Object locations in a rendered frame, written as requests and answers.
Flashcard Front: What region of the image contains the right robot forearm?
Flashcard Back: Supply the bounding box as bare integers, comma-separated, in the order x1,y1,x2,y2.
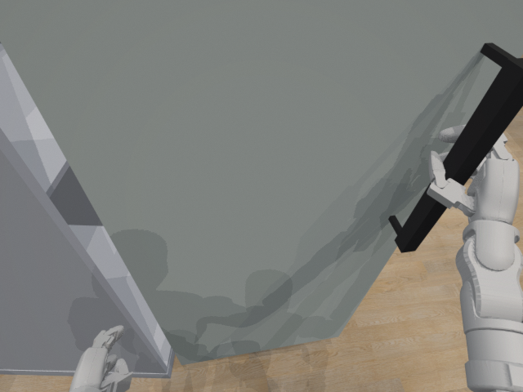
455,220,523,392

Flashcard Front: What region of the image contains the fridge door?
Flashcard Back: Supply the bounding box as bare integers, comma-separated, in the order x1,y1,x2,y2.
0,0,523,365

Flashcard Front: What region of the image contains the robot right hand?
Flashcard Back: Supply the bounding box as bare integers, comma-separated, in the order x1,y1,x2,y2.
427,125,520,225

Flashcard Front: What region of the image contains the handle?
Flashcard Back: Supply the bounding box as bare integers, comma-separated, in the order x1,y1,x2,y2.
388,43,523,253

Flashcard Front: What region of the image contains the robot left hand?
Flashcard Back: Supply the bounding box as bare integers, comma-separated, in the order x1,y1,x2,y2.
69,325,133,392

